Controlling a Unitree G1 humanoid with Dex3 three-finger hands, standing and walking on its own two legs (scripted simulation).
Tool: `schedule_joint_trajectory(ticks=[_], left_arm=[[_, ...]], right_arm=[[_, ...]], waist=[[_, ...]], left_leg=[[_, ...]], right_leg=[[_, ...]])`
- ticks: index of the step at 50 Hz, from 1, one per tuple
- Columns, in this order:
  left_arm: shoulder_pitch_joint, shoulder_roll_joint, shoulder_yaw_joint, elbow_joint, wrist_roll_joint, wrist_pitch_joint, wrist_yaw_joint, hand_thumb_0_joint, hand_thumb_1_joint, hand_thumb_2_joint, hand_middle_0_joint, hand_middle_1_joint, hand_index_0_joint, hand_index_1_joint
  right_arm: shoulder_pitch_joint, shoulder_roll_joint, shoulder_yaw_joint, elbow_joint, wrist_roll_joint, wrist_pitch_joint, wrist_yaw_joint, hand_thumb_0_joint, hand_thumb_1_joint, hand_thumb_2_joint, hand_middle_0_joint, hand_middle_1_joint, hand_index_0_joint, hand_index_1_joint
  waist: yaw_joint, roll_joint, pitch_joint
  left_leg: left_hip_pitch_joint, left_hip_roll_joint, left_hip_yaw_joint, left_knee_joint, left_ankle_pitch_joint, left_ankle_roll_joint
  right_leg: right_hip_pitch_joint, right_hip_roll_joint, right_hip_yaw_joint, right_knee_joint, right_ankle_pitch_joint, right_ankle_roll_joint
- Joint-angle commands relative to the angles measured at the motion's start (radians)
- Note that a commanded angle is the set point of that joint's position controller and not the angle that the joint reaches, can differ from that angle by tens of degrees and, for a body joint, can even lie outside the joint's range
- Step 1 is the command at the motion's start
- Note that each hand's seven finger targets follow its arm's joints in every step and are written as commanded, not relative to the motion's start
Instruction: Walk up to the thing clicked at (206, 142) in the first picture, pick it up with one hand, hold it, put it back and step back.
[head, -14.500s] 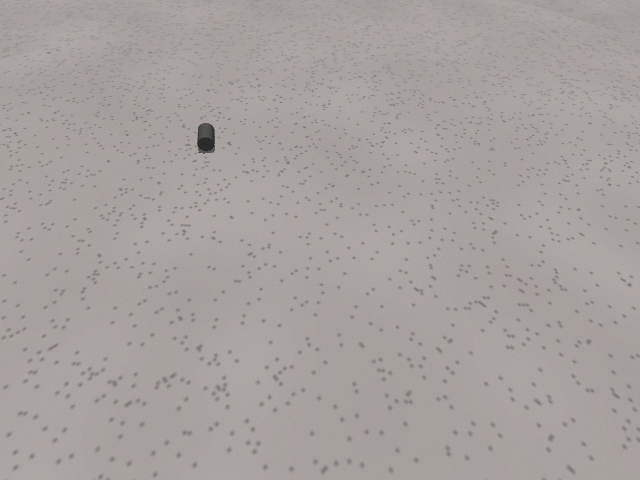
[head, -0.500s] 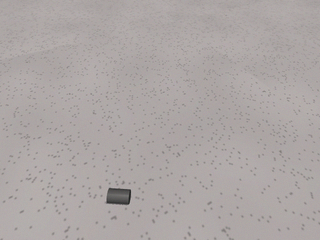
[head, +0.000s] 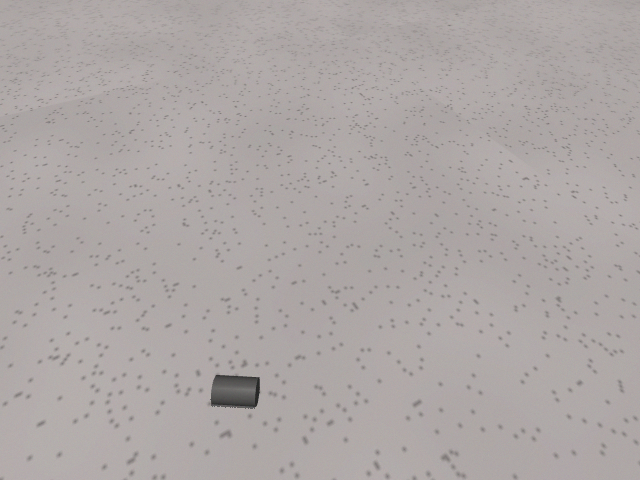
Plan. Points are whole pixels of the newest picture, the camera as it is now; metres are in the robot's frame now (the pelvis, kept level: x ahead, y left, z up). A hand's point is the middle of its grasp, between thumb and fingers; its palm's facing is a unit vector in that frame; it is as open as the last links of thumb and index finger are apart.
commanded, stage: stand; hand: left
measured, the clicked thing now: (236, 390) +0.48 +0.24 -0.74
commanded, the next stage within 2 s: walk up in 1.48 s
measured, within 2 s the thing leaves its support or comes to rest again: neither
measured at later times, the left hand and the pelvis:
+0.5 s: hand out of the picture +0.09 +0.25 -0.16, palm faces -0.03 -0.94 -0.34, open 7.4 cm; pelvis +0.01 +0.00 +0.00, yaw +0 degrees
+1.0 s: hand out of the picture +0.09 +0.25 -0.16, palm faces -0.03 -0.94 -0.34, open 7.4 cm; pelvis +0.01 +0.00 +0.00, yaw +0 degrees
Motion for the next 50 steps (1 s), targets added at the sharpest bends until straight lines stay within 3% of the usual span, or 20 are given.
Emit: schedule_joint_trajectory(ticks=[1, 19, 28, 50], left_arm=[[-0.038, 0.217, 0.041, -0.059, -0.001, -0.021, 0.013, 0.0, 0.9, 0.9, -0.2, -0.3, -0.2, -0.3], [-0.031, 0.22, 0.042, -0.064, 0.0, -0.023, 0.017, 0.0, 0.9, 0.9, -0.2, -0.3, -0.2, -0.3], [-0.033, 0.218, 0.04, -0.06, 0.0, -0.021, 0.018, 0.0, 0.9, 0.9, -0.2, -0.3, -0.2, -0.3], [-0.024, 0.225, 0.041, -0.07, 0.001, -0.02, 0.018, 0.0, 0.9, 0.9, -0.2, -0.3, -0.2, -0.3]], right_arm=[[-0.043, -0.214, -0.035, -0.061, -0.002, -0.026, -0.017, 0.0, -0.9, -0.9, 0.2, 0.3, 0.2, 0.3], [-0.055, -0.218, -0.032, -0.071, -0.001, -0.025, -0.02, 0.0, -0.9, -0.9, 0.2, 0.3, 0.2, 0.3], [-0.055, -0.215, -0.03, -0.073, 0.001, -0.021, -0.02, 0.0, -0.9, -0.9, 0.2, 0.3, 0.2, 0.3], [-0.035, -0.221, -0.03, -0.074, 0.0, -0.022, -0.022, 0.0, -0.9, -0.9, 0.2, 0.3, 0.2, 0.3]], waist=[[0.004, 0.008, -0.09], [0.004, 0.001, -0.115], [0.003, -0.004, -0.079], [0.004, 0.008, -0.093]], left_leg=[[0.023, 0.101, -0.082, -0.055, 0.116, 0.034], [0.065, 0.106, -0.066, -0.038, 0.182, 0.038], [0.048, 0.104, -0.069, -0.052, 0.141, 0.035], [0.059, 0.106, -0.065, -0.048, 0.16, 0.041]], right_leg=[[0.012, -0.108, 0.088, -0.056, 0.078, -0.026], [0.042, -0.118, 0.086, -0.05, 0.185, -0.026], [0.02, -0.11, 0.08, -0.065, 0.133, -0.023], [0.038, -0.116, 0.084, -0.06, 0.157, -0.03]])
